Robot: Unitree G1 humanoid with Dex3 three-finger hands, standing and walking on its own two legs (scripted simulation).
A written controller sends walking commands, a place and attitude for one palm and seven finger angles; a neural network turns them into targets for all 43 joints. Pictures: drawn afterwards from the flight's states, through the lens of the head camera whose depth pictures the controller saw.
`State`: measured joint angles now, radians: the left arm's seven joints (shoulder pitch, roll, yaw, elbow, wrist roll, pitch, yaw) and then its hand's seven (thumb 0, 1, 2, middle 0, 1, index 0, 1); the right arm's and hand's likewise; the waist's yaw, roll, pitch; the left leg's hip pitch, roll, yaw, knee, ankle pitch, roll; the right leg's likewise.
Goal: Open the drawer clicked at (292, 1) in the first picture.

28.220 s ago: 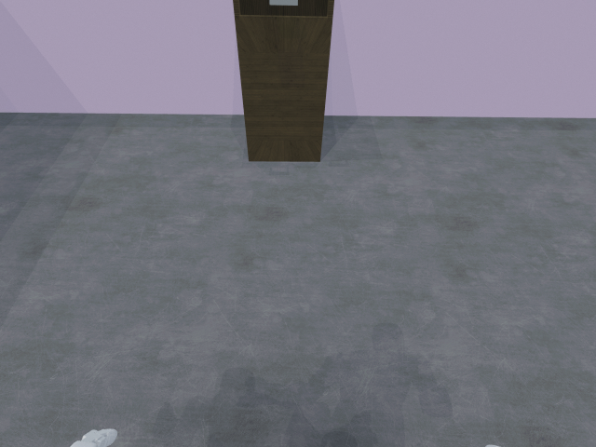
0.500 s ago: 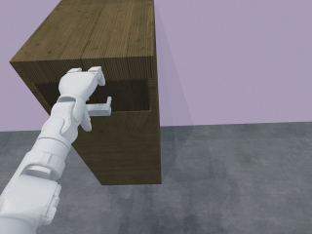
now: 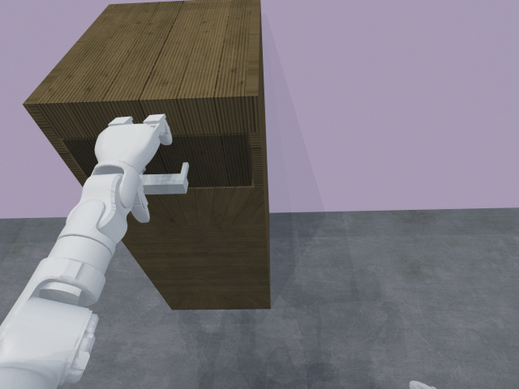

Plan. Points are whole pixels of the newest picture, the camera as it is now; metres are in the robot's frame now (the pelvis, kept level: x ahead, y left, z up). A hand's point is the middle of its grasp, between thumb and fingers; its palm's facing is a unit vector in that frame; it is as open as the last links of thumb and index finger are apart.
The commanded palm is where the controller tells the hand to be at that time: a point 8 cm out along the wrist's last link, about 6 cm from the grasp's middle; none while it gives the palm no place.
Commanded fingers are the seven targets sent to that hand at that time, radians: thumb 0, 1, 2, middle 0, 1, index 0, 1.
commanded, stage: re-aim the fingers above the handle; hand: left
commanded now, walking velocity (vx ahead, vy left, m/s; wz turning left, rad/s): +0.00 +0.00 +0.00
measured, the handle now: (160, 175) +0.49 +0.21 +0.04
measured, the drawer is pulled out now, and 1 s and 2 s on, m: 0.00 0.00 0.00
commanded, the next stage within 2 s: lower the fingers behind the handle in 0.06 s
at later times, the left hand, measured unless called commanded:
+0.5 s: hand (147, 184) +0.43 +0.21 +0.09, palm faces -0.03 -0.05 -1.00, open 13.8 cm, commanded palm +0.41 +0.21 +0.14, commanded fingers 0.00 -0.50 0.30 -0.30 -1.20 -0.30 -1.20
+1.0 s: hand (154, 195) +0.43 +0.21 +0.05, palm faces -0.05 -0.04 -1.00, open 13.8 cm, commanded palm +0.42 +0.21 +0.11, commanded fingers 0.00 -0.50 0.30 -0.30 -1.20 -0.30 -1.20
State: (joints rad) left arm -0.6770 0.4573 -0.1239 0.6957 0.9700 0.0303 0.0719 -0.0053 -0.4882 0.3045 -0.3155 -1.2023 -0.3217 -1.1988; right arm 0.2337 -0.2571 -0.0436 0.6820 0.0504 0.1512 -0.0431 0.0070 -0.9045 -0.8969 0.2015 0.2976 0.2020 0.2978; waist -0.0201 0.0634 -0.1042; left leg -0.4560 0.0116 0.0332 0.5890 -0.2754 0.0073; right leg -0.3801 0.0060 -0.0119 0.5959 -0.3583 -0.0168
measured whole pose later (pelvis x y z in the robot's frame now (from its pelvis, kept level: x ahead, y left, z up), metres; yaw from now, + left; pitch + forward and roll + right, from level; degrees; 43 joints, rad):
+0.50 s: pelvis +0.00 +0.00 +0.00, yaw +0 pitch +9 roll +0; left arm -0.62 0.44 -0.13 0.69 0.98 0.00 0.09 -0.01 -0.49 0.30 -0.31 -1.20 -0.32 -1.20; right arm 0.25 -0.26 -0.05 0.69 0.04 0.16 -0.04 0.01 -0.90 -0.90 0.20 0.30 0.20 0.30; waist -0.02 0.06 -0.10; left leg -0.48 0.01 0.03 0.61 -0.29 0.01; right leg -0.40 0.01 -0.02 0.61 -0.37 -0.02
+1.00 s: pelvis +0.00 +0.00 -0.01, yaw +0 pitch +11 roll +0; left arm -0.64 0.43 -0.11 0.79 1.02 -0.03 0.18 -0.01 -0.49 0.30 -0.31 -1.20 -0.32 -1.20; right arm 0.29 -0.25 -0.07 0.69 0.03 0.15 -0.04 0.01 -0.90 -0.90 0.20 0.30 0.20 0.30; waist -0.04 0.05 -0.12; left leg -0.56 0.02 0.03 0.67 -0.30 0.01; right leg -0.48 0.01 -0.01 0.67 -0.38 -0.02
